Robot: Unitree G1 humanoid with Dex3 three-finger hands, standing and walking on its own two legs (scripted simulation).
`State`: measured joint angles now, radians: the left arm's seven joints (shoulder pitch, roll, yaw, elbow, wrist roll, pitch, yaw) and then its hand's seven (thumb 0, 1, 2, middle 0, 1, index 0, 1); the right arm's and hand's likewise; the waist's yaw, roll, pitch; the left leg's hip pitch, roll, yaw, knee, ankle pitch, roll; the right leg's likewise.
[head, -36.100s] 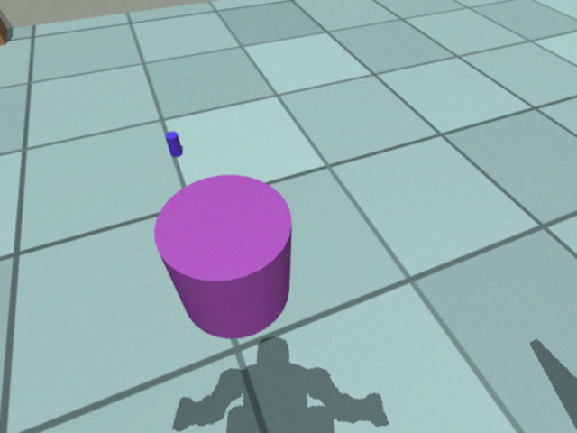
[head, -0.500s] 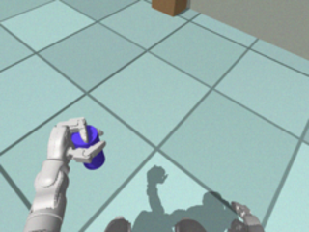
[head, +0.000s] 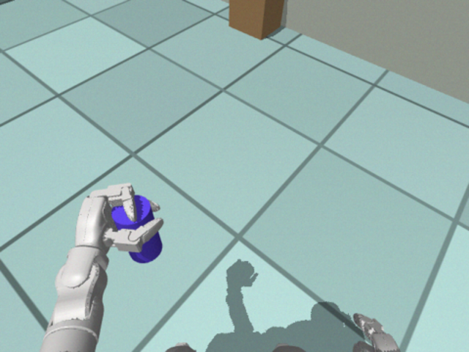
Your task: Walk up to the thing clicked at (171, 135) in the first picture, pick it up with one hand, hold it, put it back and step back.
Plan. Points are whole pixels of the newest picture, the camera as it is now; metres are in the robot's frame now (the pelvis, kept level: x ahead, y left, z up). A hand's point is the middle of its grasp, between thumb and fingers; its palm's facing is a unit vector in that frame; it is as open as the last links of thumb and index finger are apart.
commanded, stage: hold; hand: left
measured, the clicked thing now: (139, 230) +0.33 +0.17 -0.01
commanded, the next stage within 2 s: none
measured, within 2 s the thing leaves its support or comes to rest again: neither
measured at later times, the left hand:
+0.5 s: hand (130, 220) +0.32 +0.16 +0.06, palm faces -0.04 -1.00 +0.00, open 5.2 cm
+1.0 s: hand (129, 218) +0.32 +0.17 +0.06, palm faces -0.04 -1.00 +0.00, open 5.2 cm
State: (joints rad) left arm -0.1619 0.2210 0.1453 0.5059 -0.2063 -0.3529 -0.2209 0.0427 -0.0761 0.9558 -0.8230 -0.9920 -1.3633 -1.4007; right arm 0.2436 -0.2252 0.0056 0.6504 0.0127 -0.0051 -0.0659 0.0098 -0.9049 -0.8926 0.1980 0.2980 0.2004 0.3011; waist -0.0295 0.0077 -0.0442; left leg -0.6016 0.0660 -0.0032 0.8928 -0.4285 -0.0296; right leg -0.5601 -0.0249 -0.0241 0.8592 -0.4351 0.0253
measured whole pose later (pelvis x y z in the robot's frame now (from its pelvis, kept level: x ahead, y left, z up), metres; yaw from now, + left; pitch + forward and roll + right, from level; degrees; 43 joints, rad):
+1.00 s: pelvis -0.01 +0.00 +0.01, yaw +0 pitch +4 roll -1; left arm -0.17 0.22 0.14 0.53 -0.20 -0.36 -0.21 0.04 -0.07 0.95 -0.82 -1.00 -1.36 -1.41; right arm 0.24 -0.22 0.01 0.67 0.01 -0.02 -0.06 0.01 -0.91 -0.90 0.20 0.30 0.20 0.30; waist -0.02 0.00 -0.01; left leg -0.49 0.06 0.01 0.79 -0.37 -0.02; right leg -0.45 -0.03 -0.02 0.76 -0.38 0.03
